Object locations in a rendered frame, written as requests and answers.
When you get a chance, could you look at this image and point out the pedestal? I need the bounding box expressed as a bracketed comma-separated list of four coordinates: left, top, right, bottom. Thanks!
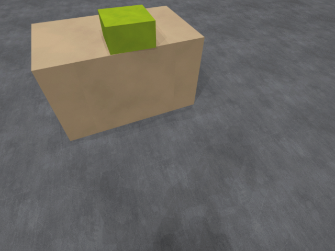
[31, 6, 205, 141]

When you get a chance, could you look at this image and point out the carton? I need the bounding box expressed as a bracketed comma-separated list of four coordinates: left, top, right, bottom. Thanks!
[98, 5, 156, 55]

